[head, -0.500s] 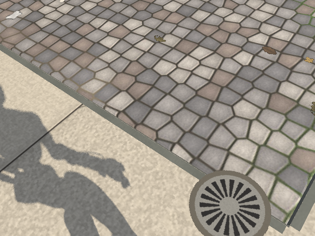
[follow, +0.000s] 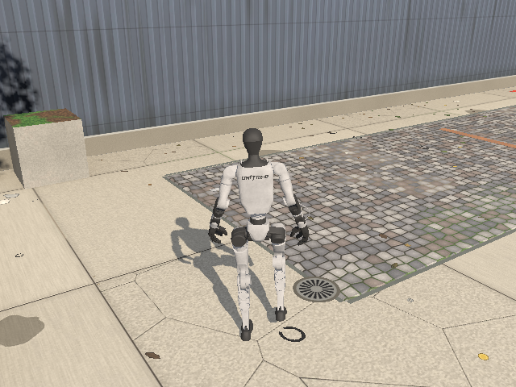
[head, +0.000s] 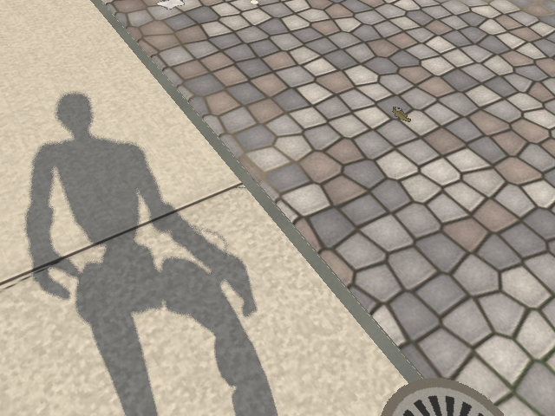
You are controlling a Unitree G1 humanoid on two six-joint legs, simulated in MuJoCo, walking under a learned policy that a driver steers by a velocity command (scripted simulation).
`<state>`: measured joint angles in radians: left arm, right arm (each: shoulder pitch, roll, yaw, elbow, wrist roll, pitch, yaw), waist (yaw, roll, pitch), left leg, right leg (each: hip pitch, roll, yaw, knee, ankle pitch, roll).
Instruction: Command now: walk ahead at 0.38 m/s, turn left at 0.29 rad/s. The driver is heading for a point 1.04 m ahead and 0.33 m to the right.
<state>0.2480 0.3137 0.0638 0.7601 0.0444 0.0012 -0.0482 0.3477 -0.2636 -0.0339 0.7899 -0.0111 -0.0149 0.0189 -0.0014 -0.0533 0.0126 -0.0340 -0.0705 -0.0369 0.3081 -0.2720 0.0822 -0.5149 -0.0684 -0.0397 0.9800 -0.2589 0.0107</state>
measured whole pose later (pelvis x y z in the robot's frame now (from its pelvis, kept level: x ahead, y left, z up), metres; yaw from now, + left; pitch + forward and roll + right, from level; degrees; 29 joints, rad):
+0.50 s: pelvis +0.26 -0.04 -0.01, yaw +0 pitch +0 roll +0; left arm 0.31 0.26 0.04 0.87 0.01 -0.06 -0.02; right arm 0.25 -0.27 -0.02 0.86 -0.04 -0.06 0.02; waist 0.00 0.03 0.05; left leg -0.44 0.03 -0.02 1.12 -0.28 0.06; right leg -0.22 0.08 -0.06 0.40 -0.17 -0.10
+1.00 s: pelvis +0.54 +0.00 +0.00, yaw -16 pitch +1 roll +0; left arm 0.28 0.31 0.08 0.83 0.03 -0.01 -0.03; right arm 0.22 -0.25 -0.02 0.80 -0.03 -0.08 -0.01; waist 0.01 -0.05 0.03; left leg -0.24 0.00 0.10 0.40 -0.18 0.04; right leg -0.48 0.00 0.02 1.13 -0.32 -0.06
